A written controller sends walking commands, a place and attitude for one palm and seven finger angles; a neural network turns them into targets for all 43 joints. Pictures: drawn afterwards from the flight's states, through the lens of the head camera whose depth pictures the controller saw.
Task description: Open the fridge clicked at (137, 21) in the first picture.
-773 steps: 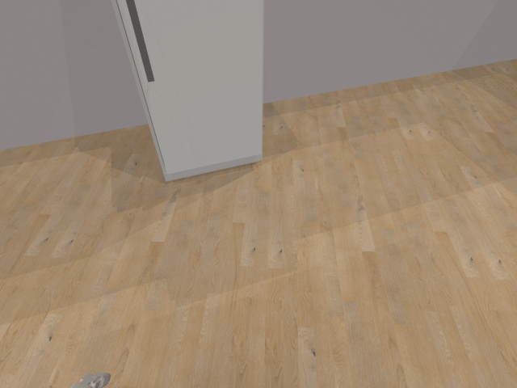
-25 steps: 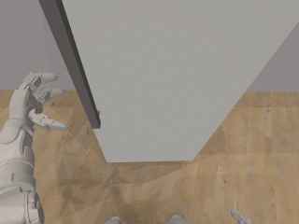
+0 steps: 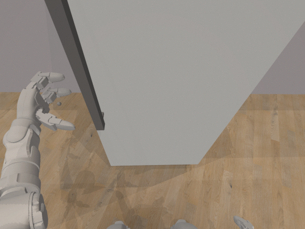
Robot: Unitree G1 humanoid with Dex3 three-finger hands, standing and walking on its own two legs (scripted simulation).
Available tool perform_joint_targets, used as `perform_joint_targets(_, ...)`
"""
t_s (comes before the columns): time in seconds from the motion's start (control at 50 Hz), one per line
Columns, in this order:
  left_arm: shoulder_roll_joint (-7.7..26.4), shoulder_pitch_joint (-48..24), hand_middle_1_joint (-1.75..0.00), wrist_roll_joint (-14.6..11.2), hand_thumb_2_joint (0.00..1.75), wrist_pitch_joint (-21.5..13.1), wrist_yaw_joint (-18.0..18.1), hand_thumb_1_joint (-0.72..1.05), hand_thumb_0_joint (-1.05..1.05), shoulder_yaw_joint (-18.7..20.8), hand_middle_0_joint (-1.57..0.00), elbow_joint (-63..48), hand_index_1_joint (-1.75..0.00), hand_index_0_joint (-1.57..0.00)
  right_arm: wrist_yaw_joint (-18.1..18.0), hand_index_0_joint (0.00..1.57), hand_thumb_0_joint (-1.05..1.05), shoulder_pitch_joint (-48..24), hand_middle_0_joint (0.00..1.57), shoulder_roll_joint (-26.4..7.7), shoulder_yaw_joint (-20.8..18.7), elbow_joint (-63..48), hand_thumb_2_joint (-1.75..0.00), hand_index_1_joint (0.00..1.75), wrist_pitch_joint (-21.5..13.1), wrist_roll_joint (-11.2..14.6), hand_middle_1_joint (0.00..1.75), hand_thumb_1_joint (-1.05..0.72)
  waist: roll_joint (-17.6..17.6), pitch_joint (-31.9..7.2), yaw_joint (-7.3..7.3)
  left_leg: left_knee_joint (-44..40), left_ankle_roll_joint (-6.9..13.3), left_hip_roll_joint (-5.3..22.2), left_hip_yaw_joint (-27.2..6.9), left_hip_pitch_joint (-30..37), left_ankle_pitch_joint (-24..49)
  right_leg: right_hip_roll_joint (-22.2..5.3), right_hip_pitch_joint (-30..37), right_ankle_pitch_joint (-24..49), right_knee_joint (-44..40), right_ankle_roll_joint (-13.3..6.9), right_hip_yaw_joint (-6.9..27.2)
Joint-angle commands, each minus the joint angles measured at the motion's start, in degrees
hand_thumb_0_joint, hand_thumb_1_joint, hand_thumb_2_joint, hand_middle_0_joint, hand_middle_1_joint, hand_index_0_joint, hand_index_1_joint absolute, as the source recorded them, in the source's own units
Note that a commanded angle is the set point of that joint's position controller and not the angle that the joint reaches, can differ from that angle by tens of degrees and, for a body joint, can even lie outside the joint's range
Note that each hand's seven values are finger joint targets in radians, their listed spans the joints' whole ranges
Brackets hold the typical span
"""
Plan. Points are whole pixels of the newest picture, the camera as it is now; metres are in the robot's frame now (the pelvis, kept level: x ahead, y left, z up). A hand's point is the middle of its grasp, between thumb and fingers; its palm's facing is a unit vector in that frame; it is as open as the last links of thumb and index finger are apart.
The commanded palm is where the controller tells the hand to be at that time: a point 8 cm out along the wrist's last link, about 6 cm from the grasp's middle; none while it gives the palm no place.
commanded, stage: move the hooked fingers beside the handle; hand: left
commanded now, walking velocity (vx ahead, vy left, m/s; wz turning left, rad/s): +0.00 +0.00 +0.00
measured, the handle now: (83, 67) +0.46 +0.18 +0.15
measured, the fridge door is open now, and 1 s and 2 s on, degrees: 0 0 0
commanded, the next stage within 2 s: feel for the door with the fingertips in 0.16 s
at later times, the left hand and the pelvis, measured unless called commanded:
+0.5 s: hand (65, 104) +0.41 +0.23 +0.08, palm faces -0.01 -1.00 +0.01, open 14.0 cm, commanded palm +0.38 +0.27 +0.08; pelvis +0.00 -0.01 +0.00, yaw +0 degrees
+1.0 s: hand (68, 99) +0.42 +0.22 +0.08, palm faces +0.02 -1.00 +0.00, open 14.0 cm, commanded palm +0.40 +0.27 +0.08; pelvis +0.01 -0.01 +0.00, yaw +0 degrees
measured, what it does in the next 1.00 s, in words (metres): stands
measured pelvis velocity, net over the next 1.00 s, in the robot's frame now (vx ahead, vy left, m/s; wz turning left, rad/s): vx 0.01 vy -0.01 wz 0.00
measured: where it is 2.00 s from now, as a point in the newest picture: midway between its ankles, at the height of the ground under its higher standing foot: outside the picture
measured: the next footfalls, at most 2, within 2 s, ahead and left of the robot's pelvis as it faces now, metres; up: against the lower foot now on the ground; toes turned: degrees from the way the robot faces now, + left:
none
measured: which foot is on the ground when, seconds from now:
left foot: down 0.00-1.00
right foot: down 0.00-1.00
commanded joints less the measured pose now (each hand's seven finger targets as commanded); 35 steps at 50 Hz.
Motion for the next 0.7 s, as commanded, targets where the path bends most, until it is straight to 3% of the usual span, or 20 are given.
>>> perform_joint_targets(0.0, 16.7, -18.8, -1.20, -0.9, 0.30, -3.4, -0.5, -0.50, 0.00, 3.3, -0.30, -9.0, -1.20, -0.30, -0.5, 0.20, 0.00, 3.6, 0.20, -9.8, -3.5, -5.9, -0.90, 0.30, -1.9, 0.2, 0.30, -0.90, 5.2, -17.3, 0.57, -8.2, -0.5, -1.9, -4.2, 8.4, 15.5, 2.8, 9.5, 12.3, -3.9, -1.7, 2.4)
perform_joint_targets(0.04, 18.4, -17.5, -1.20, -1.6, 0.30, -4.0, -1.6, -0.50, 0.00, 5.1, -0.30, -10.0, -1.20, -0.30, -0.4, 0.20, 0.00, 4.1, 0.20, -10.1, -3.9, -6.2, -0.90, 0.30, -1.8, 0.2, 0.30, -0.90, 4.7, -20.1, 1.30, -7.6, -0.4, -1.9, -4.0, 9.2, 18.2, 3.0, 11.4, 14.8, -3.5, -1.8, 2.7)
perform_joint_targets(0.06, 16.4, -15.8, -1.20, -2.2, 0.30, -4.0, -2.2, -0.50, 0.00, 4.0, -0.30, -10.3, -1.20, -0.30, -0.3, 0.20, 0.00, 3.9, 0.20, -9.9, -3.9, -6.6, -0.90, 0.30, -1.8, 0.2, 0.30, -0.90, 4.2, -20.8, 1.22, -7.5, -0.2, -2.0, -3.4, 9.2, 17.8, 3.1, 12.0, 15.2, -3.8, -1.6, 3.0)
perform_joint_targets(0.08, 17.7, -16.2, -1.20, -2.6, 0.30, -4.4, -2.4, -0.50, 0.00, 5.2, -0.30, -10.7, -1.20, -0.30, -0.4, 0.20, 0.00, 4.0, 0.20, -10.1, -4.0, -6.5, -0.90, 0.30, -1.7, 0.3, 0.30, -0.90, 2.8, -20.9, 1.20, -7.4, -0.1, -1.9, -3.5, 8.7, 18.1, 3.0, 12.6, 15.9, -3.8, -1.6, 3.0)
perform_joint_targets(0.1, 16.4, -16.9, -1.20, -2.8, 0.30, -4.5, -2.9, -0.50, 0.00, 3.9, -0.30, -11.1, -1.20, -0.30, -0.4, 0.20, 0.00, 3.9, 0.20, -9.9, -4.0, -6.4, -0.90, 0.30, -1.7, 0.3, 0.30, -0.90, 3.9, -20.7, 0.81, -7.4, -0.1, -2.0, -3.3, 8.8, 18.0, 3.0, 12.3, 16.1, -3.8, -1.5, 3.1)
perform_joint_targets(0.12, 15.8, -17.0, -1.20, -3.3, 0.30, -4.6, -3.1, -0.50, 0.00, 3.7, -0.30, -11.0, -1.20, -0.30, -0.4, 0.20, 0.00, 4.2, 0.20, -10.1, -4.1, -6.5, -0.90, 0.30, -1.7, 0.4, 0.30, -0.90, 2.1, -20.0, 0.37, -7.0, 0.1, -2.0, -3.5, 8.4, 18.2, 3.3, 11.9, 16.2, -3.6, -1.5, 3.0)
perform_joint_targets(0.18, 17.1, -17.6, -1.20, -3.5, 0.30, -4.5, -3.5, -0.50, 0.00, 4.9, -0.30, -9.4, -1.20, -0.30, -0.7, 0.20, 0.00, 4.4, 0.20, -10.3, -4.2, -5.7, -0.90, 0.30, -1.4, 0.5, 0.30, -0.90, 1.1, -18.5, 0.08, -7.3, 0.3, -2.1, -3.3, 6.5, 14.9, 3.1, 11.6, 14.1, -4.4, -1.1, 3.4)
perform_joint_targets(0.24, 20.6, -19.7, -1.20, -2.5, 0.30, -5.1, -3.5, -0.50, 0.00, 6.6, -0.30, -10.5, -1.20, -0.30, -0.9, 0.20, 0.00, 4.6, 0.20, -10.3, -4.2, -5.5, -0.90, 0.30, -1.2, 0.4, 0.30, -0.90, 4.6, -19.4, 0.38, -7.1, 0.4, -2.3, -3.1, 6.8, 15.1, 3.0, 11.8, 13.9, -4.1, -1.4, 3.9)
perform_joint_targets(0.26, 18.2, -20.7, -1.20, -2.4, 0.30, -5.2, -3.6, -0.50, 0.00, 4.3, -0.30, -11.3, -1.20, -0.30, -0.9, 0.20, 0.00, 4.1, 0.20, -9.8, -4.0, -5.5, -0.90, 0.30, -1.3, 0.4, 0.30, -0.90, 6.4, -18.8, -0.28, -7.0, 0.4, -2.4, -3.0, 7.6, 14.9, 3.0, 10.7, 13.6, -4.2, -1.3, 3.9)
perform_joint_targets(0.28, 17.9, -22.1, -1.20, -2.4, 0.30, -5.7, -3.5, -0.50, 0.00, 3.9, -0.30, -12.4, -1.20, -0.30, -0.9, 0.20, 0.00, 4.2, 0.20, -9.8, -4.1, -5.3, -0.90, 0.30, -1.4, 0.3, 0.30, -0.90, 5.5, -19.4, -0.42, -6.9, 0.4, -2.3, -3.4, 8.2, 15.3, 3.0, 10.5, 13.7, -4.1, -1.4, 3.7)
perform_joint_targets(0.3, 17.2, -21.1, -1.20, -2.4, 0.30, -5.9, -3.4, -0.50, 0.00, 3.6, -0.30, -12.9, -1.20, -0.30, -0.9, 0.20, 0.00, 4.2, 0.20, -9.7, -4.2, -5.4, -0.90, 0.30, -1.5, 0.3, 0.30, -0.90, 6.6, -20.3, -0.01, -6.8, 0.3, -2.3, -3.4, 8.9, 15.8, 3.0, 10.6, 13.8, -4.1, -1.4, 3.8)
perform_joint_targets(0.34, 14.5, -22.3, -1.20, -2.8, 0.30, -6.1, -3.3, -0.50, 0.00, 1.0, -0.30, -14.7, -1.20, -0.30, -0.9, 0.20, 0.00, 4.1, 0.20, -9.4, -4.1, -5.4, -0.90, 0.30, -1.7, 0.4, 0.30, -0.90, 8.1, -21.4, -0.71, -6.7, 0.1, -2.1, -3.8, 11.6, 17.5, 3.4, 9.2, 14.4, -3.9, -1.6, 3.3)
perform_joint_targets(0.38, 13.0, -20.7, -1.20, -3.2, 0.30, -5.8, -2.7, -0.50, 0.00, 0.5, -0.30, -15.2, -1.20, -0.30, -0.7, 0.20, 0.00, 4.0, 0.20, -9.4, -4.3, -5.1, -0.90, 0.30, -2.0, 0.3, 0.30, -0.90, 8.1, -21.9, -0.35, -6.8, -0.1, -2.0, -4.2, 12.9, 17.5, 3.3, 8.8, 13.8, -4.0, -1.6, 2.8)
perform_joint_targets(0.4, 13.5, -18.4, -1.20, -3.5, 0.30, -5.2, -2.2, -0.50, 0.00, 1.5, -0.30, -14.0, -1.20, -0.30, -0.7, 0.20, 0.00, 4.0, 0.20, -9.6, -4.4, -5.1, -0.90, 0.30, -2.0, 0.4, 0.30, -0.90, 5.6, -21.0, -0.04, -7.0, -0.2, -1.9, -4.5, 12.0, 17.8, 3.3, 9.2, 14.0, -4.1, -1.6, 2.5)
perform_joint_targets(0.44, 12.8, -16.2, -1.20, -3.5, 0.30, -3.9, -1.6, -0.50, 0.00, 1.5, -0.30, -13.4, -1.20, -0.30, -0.5, 0.20, 0.00, 3.9, 0.20, -9.5, -4.2, -5.5, -0.90, 0.30, -1.9, 0.5, 0.30, -0.90, 4.1, -20.7, 0.47, -7.1, -0.1, -2.0, -4.1, 10.8, 19.3, 3.2, 10.4, 16.0, -3.8, -1.5, 2.5)
perform_joint_targets(0.52, 10.9, -16.0, -1.20, -2.4, 0.30, -2.3, 1.1, -0.50, 0.00, -0.1, -0.30, -14.9, -1.20, -0.30, 0.0, 0.20, 0.00, 3.1, 0.20, -9.2, -4.2, -6.3, -0.90, 0.30, -1.6, 0.5, 0.30, -0.90, 4.0, -18.1, 0.69, -7.7, -0.1, -2.2, -3.9, 9.5, 18.5, 2.9, 10.2, 15.5, -3.9, -1.5, 2.3)
perform_joint_targets(0.54, 11.0, -15.5, -1.20, -2.1, 0.30, -2.5, 2.0, -0.50, 0.00, 0.4, -0.30, -17.0, -1.20, -0.30, 0.2, 0.20, 0.00, 3.3, 0.20, -9.0, -4.4, -6.7, -0.90, 0.30, -1.6, 0.4, 0.30, -0.90, 3.9, -19.9, 0.94, -7.7, -0.1, -2.1, -3.9, 10.7, 19.9, 3.0, 10.9, 16.6, -3.8, -1.3, 2.4)
perform_joint_targets(0.6, 8.8, -13.4, -1.20, -1.9, 0.30, -3.3, 4.3, -0.50, 0.00, -0.6, -0.30, -20.1, -1.20, -0.30, 0.6, 0.20, 0.00, 2.7, 0.20, -8.4, -4.4, -7.4, -0.90, 0.30, -1.7, 0.4, 0.30, -0.90, 3.3, -20.7, 1.24, -7.9, -0.3, -2.1, -3.4, 11.3, 20.3, 3.0, 12.3, 17.4, -3.9, -1.2, 2.5)
perform_joint_targets(0.64, 10.7, -16.0, -1.20, -1.5, 0.30, -4.2, 5.3, -0.50, 0.00, 0.8, -0.30, -20.6, -1.20, -0.30, 0.5, 0.20, 0.00, 3.0, 0.20, -8.5, -4.4, -6.5, -0.90, 0.30, -1.6, 0.2, 0.30, -0.90, 3.5, -20.8, 0.77, -7.6, -0.3, -2.0, -3.5, 11.5, 20.7, 3.1, 12.3, 17.9, -3.7, -1.2, 2.8)
perform_joint_targets(0.68, 12.6, -16.5, -1.20, -1.1, 0.30, -4.5, 5.8, -0.50, 0.00, 2.7, -0.30, -17.7, -1.20, -0.30, 0.2, 0.20, 0.00, 3.0, 0.20, -8.7, -4.1, -5.9, -0.90, 0.30, -1.3, 0.2, 0.30, -0.90, 0.7, -18.7, 0.55, -7.7, -0.1, -2.1, -3.2, 8.6, 17.9, 2.9, 13.5, 17.2, -4.0, -1.0, 3.2)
